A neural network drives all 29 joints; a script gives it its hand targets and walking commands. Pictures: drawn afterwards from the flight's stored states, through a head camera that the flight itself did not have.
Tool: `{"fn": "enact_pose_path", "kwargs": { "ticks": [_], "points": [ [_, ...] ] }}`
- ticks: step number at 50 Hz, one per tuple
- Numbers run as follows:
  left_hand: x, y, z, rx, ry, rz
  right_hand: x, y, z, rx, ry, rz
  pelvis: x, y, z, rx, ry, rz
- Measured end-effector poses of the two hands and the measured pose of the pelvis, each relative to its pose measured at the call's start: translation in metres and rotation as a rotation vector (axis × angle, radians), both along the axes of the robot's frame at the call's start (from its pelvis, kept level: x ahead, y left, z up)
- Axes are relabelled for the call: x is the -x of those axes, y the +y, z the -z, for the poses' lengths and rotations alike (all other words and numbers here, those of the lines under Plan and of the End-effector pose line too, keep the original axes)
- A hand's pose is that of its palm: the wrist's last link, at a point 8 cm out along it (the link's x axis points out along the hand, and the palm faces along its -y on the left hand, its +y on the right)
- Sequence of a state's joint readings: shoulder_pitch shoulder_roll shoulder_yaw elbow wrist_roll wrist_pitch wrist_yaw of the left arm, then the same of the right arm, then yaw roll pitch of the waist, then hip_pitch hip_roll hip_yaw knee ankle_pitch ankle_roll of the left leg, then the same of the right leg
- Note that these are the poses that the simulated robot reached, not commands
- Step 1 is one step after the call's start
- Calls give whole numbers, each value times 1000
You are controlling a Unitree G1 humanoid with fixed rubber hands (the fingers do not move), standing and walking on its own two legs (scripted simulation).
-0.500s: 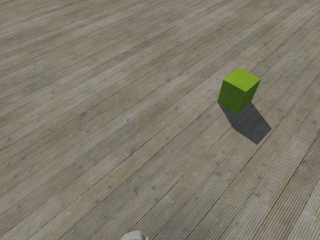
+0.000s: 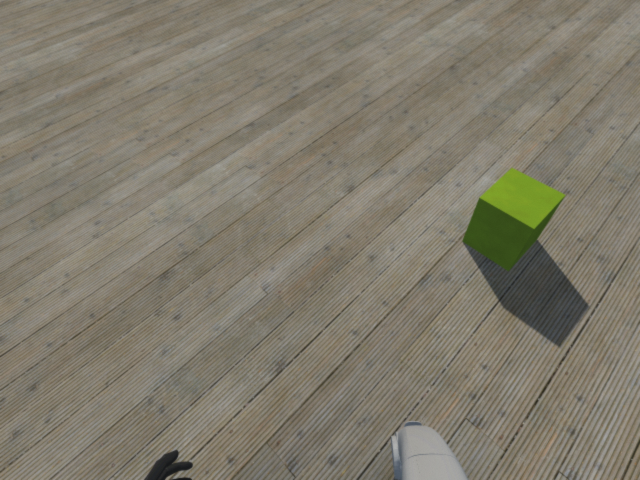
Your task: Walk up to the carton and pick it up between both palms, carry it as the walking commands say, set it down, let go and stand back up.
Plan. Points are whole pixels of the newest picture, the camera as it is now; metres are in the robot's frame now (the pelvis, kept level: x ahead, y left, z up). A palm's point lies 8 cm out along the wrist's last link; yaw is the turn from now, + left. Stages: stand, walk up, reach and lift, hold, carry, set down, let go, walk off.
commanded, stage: walk up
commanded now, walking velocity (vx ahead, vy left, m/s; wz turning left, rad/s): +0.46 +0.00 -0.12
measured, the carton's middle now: (510, 219) +0.94 -0.71 -0.65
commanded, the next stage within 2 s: none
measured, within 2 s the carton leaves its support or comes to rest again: neither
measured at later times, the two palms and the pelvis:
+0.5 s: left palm (206, 449) +0.19 +0.19 -0.14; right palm (488, 285) +0.39 -0.28 -0.11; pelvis +0.23 -0.04 +0.00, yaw -1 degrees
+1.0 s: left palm (195, 259) +0.51 +0.24 -0.12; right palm (486, 353) +0.29 -0.25 -0.15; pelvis +0.33 +0.01 -0.01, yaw -11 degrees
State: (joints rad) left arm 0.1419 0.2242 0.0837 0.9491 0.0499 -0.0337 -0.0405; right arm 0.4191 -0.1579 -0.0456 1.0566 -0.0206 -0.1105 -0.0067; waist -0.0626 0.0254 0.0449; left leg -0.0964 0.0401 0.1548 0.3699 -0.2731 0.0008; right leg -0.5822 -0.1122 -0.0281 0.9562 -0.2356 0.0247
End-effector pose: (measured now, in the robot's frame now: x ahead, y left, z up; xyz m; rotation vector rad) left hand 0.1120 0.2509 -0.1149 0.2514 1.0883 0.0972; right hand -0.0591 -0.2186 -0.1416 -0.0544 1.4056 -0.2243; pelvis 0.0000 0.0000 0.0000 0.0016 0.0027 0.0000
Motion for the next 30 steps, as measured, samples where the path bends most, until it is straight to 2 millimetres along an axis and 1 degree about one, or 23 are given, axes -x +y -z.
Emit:
{"fn": "enact_pose_path", "kwargs": {
  "ticks": [2, 4, 5, 7, 8, 9, 10, 11, 13, 15, 17, 19, 20, 22, 24, 26, 28, 30],
  "points": [
    [-49, -10, -8, -4, -53, 37, 9, 4, 2, -27, 72, 35, -23, -5, 1, -10, -2, 8],
    [-94, -23, -11, -2, -96, 69, 8, 3, 5, -47, 123, 67, -49, -12, 5, -20, -1, 12],
    [-115, -31, -11, -2, -114, 83, 4, 1, 8, -53, 141, 81, -62, -17, 8, -23, 2, 12],
    [-151, -46, -7, -1, -144, 96, -11, -10, 17, -60, 163, 100, -91, -28, 18, -33, 7, 10],
    [-165, -53, -3, -1, -159, 89, -22, -17, 23, -62, 170, 99, -105, -34, 24, -30, 14, 8],
    [-175, -59, 0, 3, -164, 80, -38, -24, 27, -60, 169, 91, -116, -38, 26, -16, 17, 11],
    [-181, -65, 2, 8, -164, 69, -58, -33, 28, -53, 153, 79, -125, -42, 26, -10, 16, 9],
    [-182, -68, 5, 13, -156, 54, -82, -41, 28, -41, 124, 62, -133, -45, 25, -10, 11, 4],
    [-172, -72, 9, 27, -119, 4, -140, -58, 24, -9, 38, 9, -149, -50, 20, -10, 2, -8],
    [-154, -73, 14, 43, -60, -56, -205, -71, 17, 25, -63, -55, -165, -53, 14, -9, -3, -18],
    [-131, -72, 17, 50, 12, -114, -270, -80, 5, 55, -170, -108, -180, -53, 8, -13, -13, -16],
    [-108, -72, 19, 53, 94, -165, -331, -82, -8, 80, -277, -147, -194, -51, 4, -17, -23, -3],
    [-98, -71, 20, 51, 139, -178, -358, -81, -15, 88, -327, -158, -200, -50, 2, -19, -27, 7],
    [-83, -68, 23, 51, 223, -193, -403, -76, -27, 98, -411, -171, -211, -46, 1, -16, -29, 24],
    [-76, -64, 27, 61, 286, -202, -435, -65, -34, 95, -454, -187, -223, -41, 2, -6, -26, 18],
    [-80, -56, 33, 73, 313, -216, -453, -52, -35, 85, -450, -207, -237, -35, 5, 5, -22, 0],
    [-91, -46, 40, 88, 314, -234, -466, -38, -32, 73, -418, -228, -255, -27, 8, 21, -14, -11],
    [-107, -33, 48, 98, 310, -241, -477, -23, -26, 72, -392, -239, -274, -15, 13, 38, 1, -9]
  ]
}}
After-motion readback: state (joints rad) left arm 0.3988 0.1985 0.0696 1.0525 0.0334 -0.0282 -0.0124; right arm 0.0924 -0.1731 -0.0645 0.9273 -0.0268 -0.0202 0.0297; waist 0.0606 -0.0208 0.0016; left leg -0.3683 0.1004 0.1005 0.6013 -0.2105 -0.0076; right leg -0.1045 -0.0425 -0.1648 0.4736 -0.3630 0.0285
